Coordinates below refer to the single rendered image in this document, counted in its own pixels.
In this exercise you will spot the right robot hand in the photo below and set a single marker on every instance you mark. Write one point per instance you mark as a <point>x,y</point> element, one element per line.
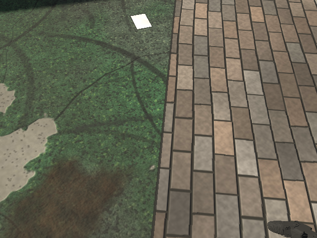
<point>291,229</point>

